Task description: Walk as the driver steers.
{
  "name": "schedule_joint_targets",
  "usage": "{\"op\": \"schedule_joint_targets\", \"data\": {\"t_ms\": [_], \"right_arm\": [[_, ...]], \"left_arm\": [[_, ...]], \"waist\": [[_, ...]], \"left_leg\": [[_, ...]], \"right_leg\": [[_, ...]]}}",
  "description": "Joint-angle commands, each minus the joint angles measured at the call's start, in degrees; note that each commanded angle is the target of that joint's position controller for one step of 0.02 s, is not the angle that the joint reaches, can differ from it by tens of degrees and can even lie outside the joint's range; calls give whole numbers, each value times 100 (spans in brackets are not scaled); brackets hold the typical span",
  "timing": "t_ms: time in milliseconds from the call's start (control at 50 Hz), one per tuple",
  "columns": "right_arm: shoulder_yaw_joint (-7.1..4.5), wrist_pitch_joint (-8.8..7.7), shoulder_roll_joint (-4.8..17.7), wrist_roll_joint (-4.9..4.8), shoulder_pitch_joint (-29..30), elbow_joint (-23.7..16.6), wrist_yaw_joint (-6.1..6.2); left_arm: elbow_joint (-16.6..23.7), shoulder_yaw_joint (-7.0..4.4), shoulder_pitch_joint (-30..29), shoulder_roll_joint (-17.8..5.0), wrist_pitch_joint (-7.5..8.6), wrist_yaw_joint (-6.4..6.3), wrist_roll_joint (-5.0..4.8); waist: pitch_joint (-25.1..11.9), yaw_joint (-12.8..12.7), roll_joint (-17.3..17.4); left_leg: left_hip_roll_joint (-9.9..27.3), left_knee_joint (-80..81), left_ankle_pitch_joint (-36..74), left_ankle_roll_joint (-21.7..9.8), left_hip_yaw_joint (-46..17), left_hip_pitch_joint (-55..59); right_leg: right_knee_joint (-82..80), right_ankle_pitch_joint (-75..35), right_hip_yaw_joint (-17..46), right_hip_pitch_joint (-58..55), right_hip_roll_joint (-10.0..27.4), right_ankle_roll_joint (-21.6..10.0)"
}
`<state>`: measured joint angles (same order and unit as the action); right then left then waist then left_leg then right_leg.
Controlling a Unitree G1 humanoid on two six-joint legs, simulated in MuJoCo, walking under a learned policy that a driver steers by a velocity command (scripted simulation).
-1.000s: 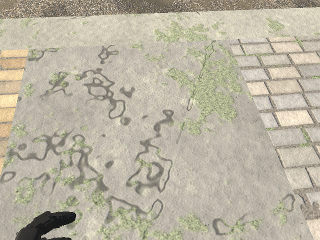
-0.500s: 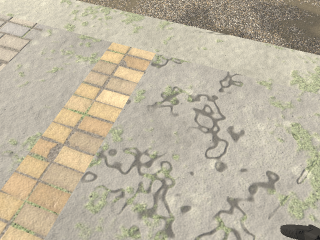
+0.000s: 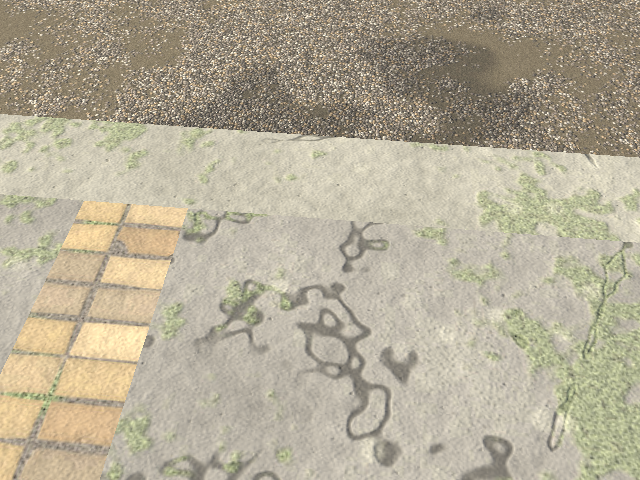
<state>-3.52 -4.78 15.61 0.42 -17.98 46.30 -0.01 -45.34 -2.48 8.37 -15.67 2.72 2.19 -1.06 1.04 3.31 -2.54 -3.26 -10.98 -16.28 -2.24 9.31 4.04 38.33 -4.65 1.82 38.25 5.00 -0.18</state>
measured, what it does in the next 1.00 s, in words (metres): walks ahead, turning right: right foot, then left foot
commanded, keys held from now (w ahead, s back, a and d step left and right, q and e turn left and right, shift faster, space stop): w+e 0.58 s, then w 0.42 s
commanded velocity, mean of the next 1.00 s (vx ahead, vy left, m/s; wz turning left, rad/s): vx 0.50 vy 0.00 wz -0.42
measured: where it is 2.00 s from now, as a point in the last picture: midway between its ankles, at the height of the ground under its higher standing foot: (432, 243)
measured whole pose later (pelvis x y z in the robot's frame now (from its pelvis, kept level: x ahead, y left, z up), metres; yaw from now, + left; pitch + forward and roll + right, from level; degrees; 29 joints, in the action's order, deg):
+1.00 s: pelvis +0.56 -0.11 +0.00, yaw -26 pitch +2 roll +2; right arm -3.0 -4.3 16.2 -1.2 -22.7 49.9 -0.7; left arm -37.1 -1.9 3.7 -14.9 3.4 1.6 -0.9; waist 1.3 6.5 -2.1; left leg -1.6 -13.9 -15.9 -0.8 2.1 0.0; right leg 34.3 2.1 1.8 34.1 3.9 -0.3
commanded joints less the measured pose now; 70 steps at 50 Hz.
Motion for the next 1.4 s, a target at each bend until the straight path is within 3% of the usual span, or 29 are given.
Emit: {"op": "schedule_joint_targets", "data": {"t_ms": [20, 80, 120, 140, 160, 180, 200, 240, 320, 400, 480, 560, 580, 600, 620, 640, 680, 760, 860, 1000, 1040, 1080, 1100, 1120, 1140, 1160, 1220, 1300, 1400], "right_arm": [[-265, 64, 979, -84, -69, -145, 67], [-328, 222, 1204, -107, 82, -175, 164], [-282, 284, 1167, -106, 184, -250, 239], [-84, 170, 569, 74, -317, -491, 186], [46, -64, 382, 42, -278, -585, 78], [-75, -244, 842, -200, 383, -705, -29], [-54, -340, 853, -276, 708, -829, -56], [-115, -325, 878, -35, 740, -766, 13], [-84, -94, 632, 53, 610, -796, 30], [33, -101, 381, 31, 1508, -1019, 10], [-23, -180, 579, -94, 1949, -1159, -80], [-187, -283, 869, -96, 1233, -988, -99], [-269, -314, 1047, -17, 639, -893, -62], [-328, -300, 1352, 36, -186, -809, -23], [-430, -227, 1755, 74, -495, -533, -101], [-298, -229, 1111, -49, -276, -652, -137], [-162, -172, 732, 0, 199, -689, -125], [-79, -197, 526, -10, 292, -485, -101], [-163, -137, 908, -99, 112, -255, -56], [-174, 36, 1086, -203, -440, 141, -43], [-201, 101, 1186, -215, -384, 196, -14], [-146, 136, 1084, -201, -304, 183, 22], [-4, 110, 766, -25, -284, 5, 38], [174, -2, 170, -66, -948, -69, 8], [32, -71, 771, -200, -610, 14, -38], [-39, -104, 956, -309, -142, -142, -68], [-77, 14, 753, -211, 26, -95, -41], [-68, 222, 454, -215, 112, -112, 3], [-6, 168, 283, -148, 835, -343, -114]], "left_arm": [[692, -41, -782, -331, 95, 127, 8], [777, -175, -349, -582, 53, 186, 8], [448, -488, 1230, -1141, 14, 83, -15], [389, -663, 1755, -1805, -22, -36, -32], [531, -592, 1665, -1736, 37, -17, -60], [537, -474, 1598, -1320, 75, -18, -5], [558, -422, 1326, -1117, 104, -36, -3], [717, -305, 653, -776, 108, -69, 29], [831, -336, 509, -915, 115, -180, 57], [724, -388, 792, -1056, 53, -290, -13], [589, -398, 1152, -1044, -23, -321, -63], [640, -384, 1000, -911, -74, -337, -18], [688, -290, 1009, -654, -61, -314, 17], [755, -145, 1244, -262, -49, -308, 151], [909, -94, 2043, -140, 22, -298, -98], [652, -194, 1910, -745, 25, -322, -145], [791, -247, 909, -890, 6, -321, -20], [881, -200, 727, -508, 37, -228, 8], [1097, -50, -46, -236, 92, -158, 71], [1365, -53, -1000, -334, 179, -12, -16], [1336, -116, -794, -480, 198, 9, 3], [933, -340, 515, -873, 183, -58, 65], [754, -464, 1581, -1323, 143, -135, 121], [711, -486, 1650, -1630, 117, -120, 145], [701, -366, 1655, -1097, 129, -106, 85], [700, -286, 1297, -899, 159, -108, 75], [669, -186, 530, -479, 257, -68, 156], [409, -249, 506, -523, 403, -104, 194], [138, -295, 673, -690, 367, -223, 171]], "waist": [[474, 100, 446], [-34, -273, 753], [-910, -1136, 531], [-1586, -930, -773], [-2368, -814, -955], [-1892, -1094, -440], [-1182, -976, -144], [-444, -493, 216], [-250, -228, 30], [-105, -572, -157], [-124, -740, -270], [-278, -263, -468], [-751, 27, -300], [-1594, 222, 586], [-1864, -224, 2659], [-1304, -37, 1634], [-390, 22, 639], [-155, -237, 883], [0, -78, 677], [221, 143, 755], [102, -92, 799], [-718, -776, 648], [-1584, -1156, -94], [-2127, -756, -1489], [-1817, -1006, -808], [-1010, -929, -587], [-307, -408, -274], [-35, -266, -122], [198, -458, 15]], "left_leg": [[1893, 58, 2812, -667, -241, 139], [1890, -1130, 5538, -450, 6, 431], [1519, -3442, 5422, -109, 220, -579], [804, -5617, 1757, 266, 166, -2882], [-165, -6885, -1782, 391, -1065, -4351], [253, -7033, -1446, 233, -1639, -4981], [514, -6627, -938, 114, -1539, -5067], [895, -5602, -369, 182, -1457, -4395], [879, -4652, 147, 552, -1246, -3817], [553, -2776, 1720, 702, -1149, -3381], [359, -1927, 2033, 632, -1346, -3076], [367, -1509, 1353, 238, -1342, -2187], [700, -1497, 1211, -2, -1561, -1153], [1716, -1508, 811, -307, -2648, 246], [2713, -700, -890, -1239, -5589, 1410], [2561, -431, -2008, -1121, -5614, 1036], [2046, -418, -771, -814, -3885, -174], [1587, -71, 957, -922, -2632, -936], [1564, 257, 1703, -1025, -1923, -977], [1723, 28, 2012, -782, -1565, -575], [1788, -354, 2775, -662, -1505, -366], [1368, -1933, 3919, -385, -1062, -798], [1034, -3775, 2253, -145, -800, -1993], [74, -5521, -1567, 137, -999, -4027], [334, -6158, -1685, 87, -1649, -4623], [574, -6172, -1151, 29, -1583, -4902], [1051, -5522, -29, 98, -1556, -4185], [1033, -5113, 612, 270, -1689, -4256], [890, -3585, 2159, 246, -1463, -4324]], "right_leg": [[-322, 403, -191, 309, -35, -203], [-294, 1336, -712, -583, -530, -529], [-723, 1090, -525, -2994, -827, -940], [-758, 1193, 1957, -5224, 623, -1790], [-1821, 2031, 4711, -6261, 1462, -2599], [-2084, 2236, 4090, -6022, 1313, -2226], [-2117, 1996, 3271, -5236, 1086, -1971], [-2282, 820, 2222, -3667, 645, -1694], [-2570, -236, 1526, -2527, 310, -1718], [-2472, 354, 1098, -2134, -110, -1329], [-2127, 1074, 1654, -2518, 103, -1172], [-1249, 1015, 2149, -2849, 168, -902], [-360, 990, 1896, -2599, -141, -716], [1304, 2314, 1247, -1929, -606, -481], [2948, 3989, 763, 65, -1108, -209], [3534, 3596, 1024, 559, -711, -134], [3450, 2713, 712, 440, -386, -109], [2453, 2279, 472, -36, -68, -87], [791, 1222, 130, -12, 60, 56], [-641, 665, -118, -589, -218, -109], [-892, 945, -213, -1058, -341, -288], [-1118, 814, -351, -3059, -495, -591], [-936, 621, 958, -4762, 663, -984], [-1685, 1902, 3560, -6066, 1817, -1817], [-2007, 2709, 3733, -5750, 1733, -1715], [-2113, 2465, 2831, -5063, 1555, -1491], [-2654, 1252, 1338, -3476, 939, -1173], [-3052, 349, 423, -3018, 910, -1197], [-3112, -45, -546, -3139, 742, -962]]}}
Keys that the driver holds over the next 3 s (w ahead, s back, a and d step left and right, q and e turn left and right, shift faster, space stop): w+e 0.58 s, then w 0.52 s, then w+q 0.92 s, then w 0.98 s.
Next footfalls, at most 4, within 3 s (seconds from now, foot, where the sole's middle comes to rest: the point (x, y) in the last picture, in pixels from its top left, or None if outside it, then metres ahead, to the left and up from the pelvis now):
0.12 right None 0.24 -0.12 -0.78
0.58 left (305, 448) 0.56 0.03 -0.78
1.08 right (456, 380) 0.69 -0.32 -0.78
1.62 left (388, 259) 1.05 -0.21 -0.78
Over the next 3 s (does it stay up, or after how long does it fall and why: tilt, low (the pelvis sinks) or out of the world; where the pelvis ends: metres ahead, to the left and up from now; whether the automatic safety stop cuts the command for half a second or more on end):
stays up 1.29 -0.29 0.00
